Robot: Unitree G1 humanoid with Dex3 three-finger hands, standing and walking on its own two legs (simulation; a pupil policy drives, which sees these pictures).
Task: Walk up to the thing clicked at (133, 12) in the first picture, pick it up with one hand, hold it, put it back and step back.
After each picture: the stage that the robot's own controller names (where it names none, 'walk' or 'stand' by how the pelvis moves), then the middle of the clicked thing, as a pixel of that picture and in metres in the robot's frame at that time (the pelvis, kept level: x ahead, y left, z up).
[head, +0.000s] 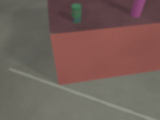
stand; out of the picture +1.07 -0.39 -0.04
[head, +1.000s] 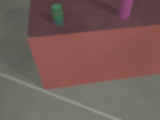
rise first; out of the picture +0.99 -0.23 -0.01
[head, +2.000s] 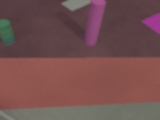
rise first; (93, 23) +0.73 -0.01 -0.01
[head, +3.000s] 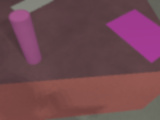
stand; (27, 40) +0.53 +0.25 -0.02
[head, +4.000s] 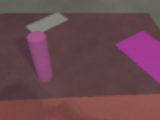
stand; (41, 59) +0.50 +0.20 -0.03
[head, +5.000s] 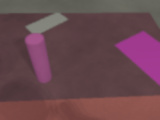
stand; (40, 60) +0.49 +0.20 -0.04
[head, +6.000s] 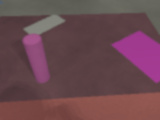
stand; (38, 60) +0.50 +0.21 -0.04
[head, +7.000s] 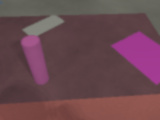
stand; (36, 62) +0.49 +0.22 -0.04
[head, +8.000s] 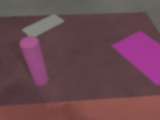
rise first; (36, 63) +0.48 +0.22 -0.04
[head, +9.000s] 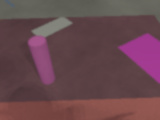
rise first; (43, 62) +0.50 +0.22 -0.04
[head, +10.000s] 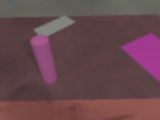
go down; (45, 61) +0.49 +0.21 -0.04
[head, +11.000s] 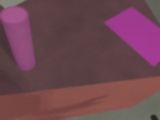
go down; (21, 43) +0.47 +0.19 +0.01
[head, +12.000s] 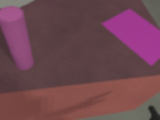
approach; (18, 43) +0.49 +0.20 +0.02
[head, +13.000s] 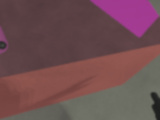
close in; out of the picture +0.52 +0.22 +0.06
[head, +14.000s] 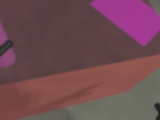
lift; out of the picture +0.48 +0.22 +0.05
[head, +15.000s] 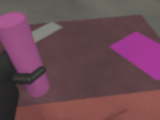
lift; (27, 60) +0.33 +0.16 +0.19
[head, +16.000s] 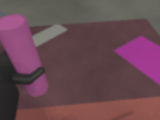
hold; (26, 61) +0.33 +0.17 +0.18
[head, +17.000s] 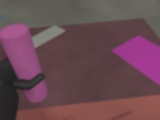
hold; (27, 68) +0.33 +0.17 +0.16
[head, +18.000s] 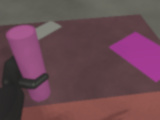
crouch; (32, 68) +0.35 +0.16 +0.13
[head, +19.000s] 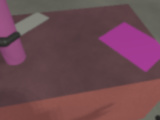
crouch; (3, 28) +0.46 +0.22 +0.18
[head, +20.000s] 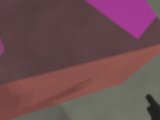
lower; out of the picture +0.52 +0.22 +0.06
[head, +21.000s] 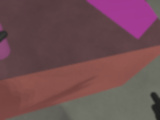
lower; out of the picture +0.51 +0.21 +0.06
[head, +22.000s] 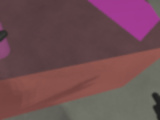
lower; out of the picture +0.51 +0.22 +0.06
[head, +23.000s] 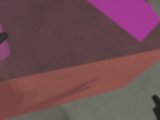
lower; out of the picture +0.50 +0.22 +0.06
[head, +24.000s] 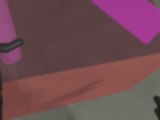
open; (1, 31) +0.49 +0.20 +0.06
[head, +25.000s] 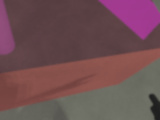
rise; out of the picture +0.49 +0.20 +0.06
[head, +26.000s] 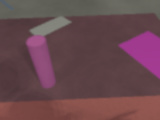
sink last; (43, 64) +0.47 +0.20 +0.01
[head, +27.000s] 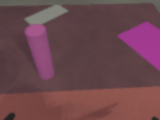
stand; (41, 55) +0.48 +0.19 +0.01
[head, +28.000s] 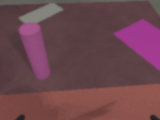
stand; (37, 54) +0.48 +0.20 +0.02
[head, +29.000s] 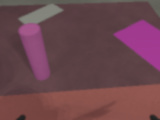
stand; (36, 55) +0.47 +0.20 +0.02
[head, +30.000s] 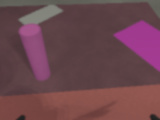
stand; (37, 55) +0.47 +0.20 +0.02
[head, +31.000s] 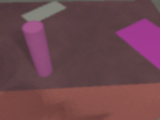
stand; (39, 52) +0.48 +0.19 +0.01
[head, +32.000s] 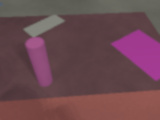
stand; (40, 64) +0.48 +0.20 -0.04
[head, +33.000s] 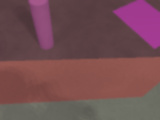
walk; (43, 25) +0.61 +0.17 -0.03
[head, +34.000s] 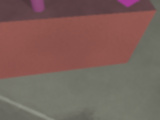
walk; out of the picture +0.87 +0.30 -0.02
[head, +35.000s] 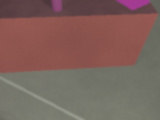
stand; out of the picture +1.07 +0.22 -0.03
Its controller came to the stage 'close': yes
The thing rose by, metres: 0.22
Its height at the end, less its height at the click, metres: +0.00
